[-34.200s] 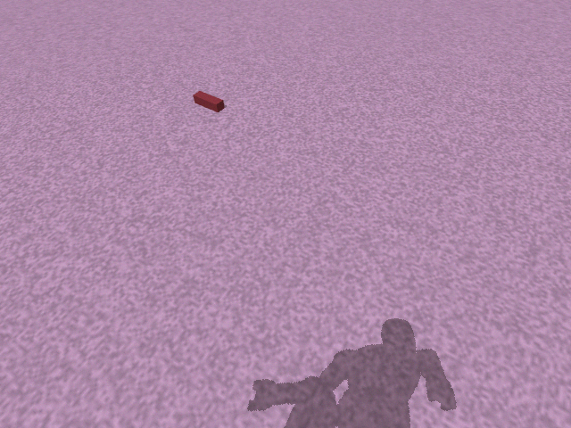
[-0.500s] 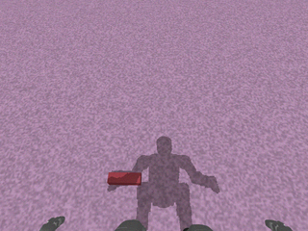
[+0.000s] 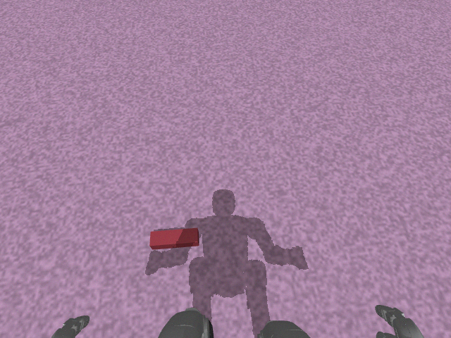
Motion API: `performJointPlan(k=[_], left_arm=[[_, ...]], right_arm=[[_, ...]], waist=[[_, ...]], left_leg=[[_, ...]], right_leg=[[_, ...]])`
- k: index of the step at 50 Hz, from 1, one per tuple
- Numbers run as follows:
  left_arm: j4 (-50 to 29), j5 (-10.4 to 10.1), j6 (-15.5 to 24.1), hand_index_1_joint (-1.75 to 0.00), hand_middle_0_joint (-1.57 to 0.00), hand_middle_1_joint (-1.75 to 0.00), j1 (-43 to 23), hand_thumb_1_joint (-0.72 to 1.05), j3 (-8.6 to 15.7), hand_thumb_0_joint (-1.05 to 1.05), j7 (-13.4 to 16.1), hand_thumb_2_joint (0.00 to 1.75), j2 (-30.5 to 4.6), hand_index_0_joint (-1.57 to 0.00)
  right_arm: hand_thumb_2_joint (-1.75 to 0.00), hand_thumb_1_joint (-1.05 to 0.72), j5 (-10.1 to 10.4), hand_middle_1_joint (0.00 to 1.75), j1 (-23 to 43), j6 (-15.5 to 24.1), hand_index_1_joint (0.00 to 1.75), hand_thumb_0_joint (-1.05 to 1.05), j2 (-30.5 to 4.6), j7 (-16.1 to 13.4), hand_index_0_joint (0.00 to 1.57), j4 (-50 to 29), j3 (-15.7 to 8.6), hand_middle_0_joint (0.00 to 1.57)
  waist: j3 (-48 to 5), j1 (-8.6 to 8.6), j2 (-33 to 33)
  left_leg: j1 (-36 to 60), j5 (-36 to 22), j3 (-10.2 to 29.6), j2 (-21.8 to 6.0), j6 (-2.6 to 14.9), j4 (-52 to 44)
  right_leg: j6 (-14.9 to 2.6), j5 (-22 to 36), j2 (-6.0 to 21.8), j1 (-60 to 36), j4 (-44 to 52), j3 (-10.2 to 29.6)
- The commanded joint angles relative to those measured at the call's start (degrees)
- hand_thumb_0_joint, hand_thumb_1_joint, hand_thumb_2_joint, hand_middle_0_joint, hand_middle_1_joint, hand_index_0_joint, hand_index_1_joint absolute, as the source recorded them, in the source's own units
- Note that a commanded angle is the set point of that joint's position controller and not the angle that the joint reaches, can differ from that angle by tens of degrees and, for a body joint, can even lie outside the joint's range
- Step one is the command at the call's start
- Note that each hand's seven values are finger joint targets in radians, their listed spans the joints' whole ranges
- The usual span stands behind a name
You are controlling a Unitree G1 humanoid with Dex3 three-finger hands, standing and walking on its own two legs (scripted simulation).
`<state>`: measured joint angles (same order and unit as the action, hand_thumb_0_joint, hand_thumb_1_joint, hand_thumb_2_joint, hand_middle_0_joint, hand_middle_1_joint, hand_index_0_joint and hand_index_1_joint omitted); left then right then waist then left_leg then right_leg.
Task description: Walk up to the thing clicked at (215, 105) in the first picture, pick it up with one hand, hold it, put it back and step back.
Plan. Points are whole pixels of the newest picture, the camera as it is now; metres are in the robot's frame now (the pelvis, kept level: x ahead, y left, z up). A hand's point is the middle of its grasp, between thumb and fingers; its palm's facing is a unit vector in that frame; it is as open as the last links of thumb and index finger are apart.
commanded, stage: step back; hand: left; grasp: from above
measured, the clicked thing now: (175, 238) +0.50 +0.25 -0.72
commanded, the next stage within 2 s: none
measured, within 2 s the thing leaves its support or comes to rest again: neither
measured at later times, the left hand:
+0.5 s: hand out of the picture -0.02 +0.28 -0.14, palm faces +0.06 -0.93 -0.36, open 7.4 cm
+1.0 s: hand out of the picture -0.21 +0.23 -0.12, palm faces +0.03 -0.90 -0.43, open 7.4 cm
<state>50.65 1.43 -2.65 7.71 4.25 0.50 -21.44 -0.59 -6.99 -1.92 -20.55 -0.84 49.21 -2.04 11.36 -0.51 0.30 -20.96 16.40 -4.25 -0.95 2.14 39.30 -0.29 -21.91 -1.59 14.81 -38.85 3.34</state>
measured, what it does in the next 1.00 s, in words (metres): walks backwards: left foot, then right foot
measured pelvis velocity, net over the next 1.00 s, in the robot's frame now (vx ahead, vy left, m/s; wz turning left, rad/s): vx -0.29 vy -0.04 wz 0.05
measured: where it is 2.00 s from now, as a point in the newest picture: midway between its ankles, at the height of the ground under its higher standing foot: outside the picture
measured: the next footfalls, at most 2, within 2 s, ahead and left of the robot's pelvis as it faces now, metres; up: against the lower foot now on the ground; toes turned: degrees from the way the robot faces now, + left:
left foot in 0.34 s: -0.07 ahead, +0.12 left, +0.00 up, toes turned +1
right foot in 0.74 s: -0.21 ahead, -0.16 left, +0.00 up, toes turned +2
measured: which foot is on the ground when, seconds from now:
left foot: down 0.00-0.02, up 0.04-0.32, down 0.34-0.78, up 0.80-1.00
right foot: down 0.00-0.36, up 0.38-0.72, down 0.74-1.00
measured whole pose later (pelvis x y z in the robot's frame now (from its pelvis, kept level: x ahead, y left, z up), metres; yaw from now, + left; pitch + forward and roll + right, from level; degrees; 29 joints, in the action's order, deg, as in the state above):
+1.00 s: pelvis -0.29 -0.04 +0.01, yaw +3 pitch -2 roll +1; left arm 46.1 2.9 -2.9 10.5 4.1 0.6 -20.2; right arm -0.1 -12.3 -2.7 -23.8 -1.5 49.8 -3.0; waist 8.5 0.8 -1.4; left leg -23.4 28.9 5.4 5.1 -1.1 57.9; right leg -0.1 -15.8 2.3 18.9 -36.7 0.3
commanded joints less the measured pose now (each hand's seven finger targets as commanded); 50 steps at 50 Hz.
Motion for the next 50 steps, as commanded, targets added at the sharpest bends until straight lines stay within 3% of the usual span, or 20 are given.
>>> performJointPlan(k=[1, 2, 3, 6, 10, 13, 16, 17, 18, 19, 23, 30, 34, 37, 38, 39, 40, 42, 43, 50], left_arm=[[-4.23, 0.57, 2.25, -0.30, -0.20, -0.30, 4.74, 0.90, 4.70, 0.00, 0.56, 0.90, -16.43, -0.20], [-5.92, 0.51, 2.15, -0.30, -0.20, -0.30, 1.52, 0.90, 5.29, 0.00, 0.46, 0.90, -19.86, -0.20], [-7.64, 0.71, 2.51, -0.30, -0.20, -0.30, -0.29, 0.90, 5.05, 0.00, 0.48, 0.90, -17.87, -0.20], [-8.94, 0.10, 2.23, -0.30, -0.20, -0.30, -3.91, 0.90, 3.99, 0.00, 1.17, 0.90, -13.26, -0.20], [-10.00, 0.70, 1.80, -0.30, -0.20, -0.30, 0.54, 0.90, 3.59, 0.00, 1.49, 0.90, -11.68, -0.20], [-10.77, 0.42, 1.27, -0.30, -0.20, -0.30, 0.92, 0.90, 3.70, 0.00, 1.46, 0.90, -12.99, -0.20], [-11.65, -0.51, 0.14, -0.30, -0.20, -0.30, -0.73, 0.90, 3.05, 0.00, 0.74, 0.90, -12.91, -0.20], [-11.98, -0.63, -0.06, -0.30, -0.20, -0.30, 0.93, 0.90, 2.58, 0.00, 0.50, 0.90, -11.01, -0.20], [-12.96, -0.96, 0.23, -0.30, -0.20, -0.30, -1.44, 0.90, 2.43, 0.00, 0.77, 0.90, -10.34, -0.20], [-12.25, -0.07, 0.20, -0.30, -0.20, -0.30, -5.10, 0.90, 3.70, 0.00, 1.44, 0.90, -12.06, -0.20], [-8.51, -0.98, 0.02, -0.30, -0.20, -0.30, 3.28, 0.90, 3.99, 0.00, 1.10, 0.90, -11.77, -0.20], [-9.10, -0.40, 0.44, -0.30, -0.20, -0.30, 2.49, 0.90, 3.77, 0.00, 0.49, 0.90, -10.56, -0.20], [-6.06, -0.38, 0.56, -0.30, -0.20, -0.30, 7.94, 0.90, 3.85, 0.00, -0.18, 0.90, -10.74, -0.20], [-2.93, 0.60, 1.17, -0.30, -0.20, -0.30, 13.53, 0.90, 4.64, 0.00, -0.43, 0.90, -11.96, -0.20], [-4.07, 1.54, 1.46, -0.30, -0.20, -0.30, 12.50, 0.90, 5.80, 0.00, -0.49, 0.90, -16.17, -0.20], [-6.98, 1.19, 1.04, -0.30, -0.20, -0.30, 7.11, 0.90, 7.00, 0.00, -0.35, 0.90, -22.92, -0.20], [-8.79, 1.05, 1.46, -0.30, -0.20, -0.30, 2.90, 0.90, 6.38, 0.00, -0.09, 0.90, -21.77, -0.20], [-9.90, 0.81, 1.87, -0.30, -0.20, -0.30, -4.75, 0.90, 4.46, 0.00, 0.55, 0.90, -15.06, -0.20], [-10.04, 1.19, 1.81, -0.30, -0.20, -0.30, -4.97, 0.90, 4.66, 0.00, 0.67, 0.90, -14.58, -0.20], [-10.41, 0.96, 1.13, -0.30, -0.20, -0.30, 1.62, 0.90, 4.21, 0.00, 1.72, 0.90, -14.15, -0.20]], right_arm=[[-0.90, -0.90, 1.14, 0.30, 2.17, 0.72, 0.30, 0.00, -11.92, -0.47, 0.20, -5.08, -3.36, 0.20], [-0.90, -0.90, 0.92, 0.30, 2.86, 0.20, 0.30, 0.00, -11.92, -1.17, 0.20, -4.37, -3.79, 0.20], [-0.90, -0.90, 0.71, 0.30, 0.67, 0.02, 0.30, 0.00, -13.12, -1.14, 0.20, -3.27, -3.98, 0.20], [-0.90, -0.90, 1.37, 0.30, -3.29, 0.52, 0.30, 0.00, -12.30, -1.19, 0.20, -1.73, -3.16, 0.20], [-0.90, -0.90, 0.82, 0.30, -2.98, 1.04, 0.30, 0.00, -12.23, -1.27, 0.20, -2.86, -2.60, 0.20], [-0.90, -0.90, 0.27, 0.30, -4.66, 1.37, 0.30, 0.00, -11.31, -1.07, 0.20, -3.28, -2.57, 0.20], [-0.90, -0.90, -0.82, 0.30, -8.47, 2.17, 0.30, 0.00, -11.80, -0.72, 0.20, -1.62, -3.85, 0.20], [-0.90, -0.90, -1.61, 0.30, -7.40, 2.45, 0.30, 0.00, -14.69, -0.69, 0.20, -2.34, -4.68, 0.20], [-0.90, -0.90, -1.39, 0.30, -4.13, 2.16, 0.30, 0.00, -22.00, -0.01, 0.20, -3.63, -6.06, 0.20], [-0.90, -0.90, -1.49, 0.30, -3.63, 2.27, 0.30, 0.00, -23.28, -0.08, 0.20, -4.09, -6.46, 0.20], [-0.90, -0.90, -1.23, 0.30, 1.49, 2.62, 0.30, 0.00, -15.41, -1.02, 0.20, -5.03, -4.38, 0.20], [-0.90, -0.90, -1.10, 0.30, -3.38, 2.25, 0.30, 0.00, -15.58, -1.26, 0.20, -5.92, -4.70, 0.20], [-0.90, -0.90, -1.34, 0.30, -0.16, 1.20, 0.30, 0.00, -17.84, -0.85, 0.20, -7.33, -5.23, 0.20], [-0.90, -0.90, -0.33, 0.30, 0.30, 0.24, 0.30, 0.00, -16.23, -0.60, 0.20, -7.21, -4.70, 0.20], [-0.90, -0.90, 0.10, 0.30, -0.03, 0.22, 0.30, 0.00, -12.65, -0.50, 0.20, -7.99, -3.95, 0.20], [-0.90, -0.90, 0.30, 0.30, 3.40, 0.31, 0.30, 0.00, -12.14, -1.62, 0.20, -8.77, -4.22, 0.20], [-0.90, -0.90, 0.13, 0.30, 2.78, 0.13, 0.30, 0.00, -14.33, -1.85, 0.20, -7.76, -4.85, 0.20], [-0.90, -0.90, 0.72, 0.30, -3.35, 0.44, 0.30, 0.00, -13.27, -1.45, 0.20, -4.67, -4.21, 0.20], [-0.90, -0.90, 0.74, 0.30, -4.27, 0.65, 0.30, 0.00, -12.99, -1.41, 0.20, -4.32, -4.10, 0.20], [-0.90, -0.90, -0.36, 0.30, -4.66, 1.35, 0.30, 0.00, -11.43, -1.04, 0.20, -4.77, -3.32, 0.20]], waist=[[-13.51, 1.52, 9.63], [-10.52, 3.11, 16.90], [-9.06, 1.81, 12.13], [-9.91, -0.39, 7.33], [-13.20, 2.80, 8.64], [-15.04, 2.30, 11.72], [-16.11, -0.34, 7.33], [-15.83, 0.53, 0.49], [-13.76, -0.53, -14.72], [-11.87, -3.65, -14.24], [-10.88, 2.53, -6.31], [-13.29, -1.77, -8.59], [-15.36, 0.07, -12.73], [-16.20, 2.63, -7.93], [-12.95, 2.54, 5.16], [-10.03, 5.33, 18.44], [-6.44, 3.50, 14.81], [-6.99, -1.68, 6.12], [-7.61, -1.57, 8.27], [-12.80, 3.08, 12.05]], left_leg=[[-4.48, -0.42, 7.64, 0.81, -0.43, 5.41], [-3.61, 19.66, 6.99, 6.29, -1.87, 20.09], [-3.18, 20.17, 12.52, 5.67, -2.20, 27.40], [-5.26, 13.09, 13.01, 7.94, -2.52, 29.91], [-7.27, 14.15, 10.12, 5.59, -3.58, 18.11], [-2.61, 12.67, 7.44, 2.31, -2.71, 2.93], [9.29, -7.06, 4.49, 2.15, -1.37, -16.61], [14.00, -10.67, 14.88, -5.13, 0.93, -17.88], [10.69, -17.69, 30.97, -18.33, 9.28, -20.78], [2.57, -18.78, 38.00, -23.77, 16.14, -22.55], [8.87, -26.32, 18.19, -13.18, 9.52, -15.21], [16.71, -28.18, 16.86, -14.24, 13.03, -12.51], [8.93, -14.66, 16.49, -13.33, 9.71, -13.11], [-1.37, -4.27, 14.14, -8.42, 3.76, -7.36], [-12.90, 7.79, 11.71, 0.49, -0.28, 3.16], [-10.36, 18.72, 9.41, 6.64, -2.66, 17.84], [-7.58, 18.11, 14.60, 4.42, -3.34, 26.56], [-7.31, 11.16, 14.73, 7.78, -2.08, 29.88], [-6.02, 10.05, 12.88, 7.85, -2.43, 30.01], [-4.13, 13.13, 6.86, 2.55, -2.79, 4.98]], right_leg=[[-9.87, 19.04, 13.89, -6.30, 16.78, 18.07], [-18.68, 22.54, 24.32, 3.16, 21.00, 28.05], [-19.12, 25.99, 24.59, 4.63, 19.99, 27.76], [-12.85, 33.30, 14.43, -0.08, 14.46, 11.28], [-13.06, 36.87, 14.03, -10.81, 10.75, 9.60], [-11.96, 37.02, 14.93, -12.46, 8.28, 10.16], [-7.28, 28.54, 11.44, -4.96, 2.12, 7.11], [-4.46, 17.20, 7.38, 3.42, -1.25, 5.87], [-1.25, -4.50, -3.48, 11.48, -10.45, -1.16], [-0.40, -15.16, -3.65, 9.20, -23.38, 5.55], [-0.83, -6.48, -4.56, 14.61, -34.21, 8.57], [2.84, -8.47, -2.16, 12.53, -20.08, 3.93], [0.80, -3.78, 0.30, 0.94, -2.21, -1.73], [-2.12, 4.80, 1.72, -10.05, 14.00, -0.62], [-5.50, -0.39, 12.46, -9.86, 17.93, 16.71], [-15.16, 0.25, 24.74, 6.06, 23.69, 28.99], [-16.99, 2.42, 26.44, 12.99, 24.57, 29.60], [-10.91, 18.55, 15.81, 8.39, 16.49, 11.13], [-10.03, 18.63, 14.37, 7.83, 15.30, 8.66], [-10.81, 31.35, 16.61, -9.65, 8.53, 9.17]])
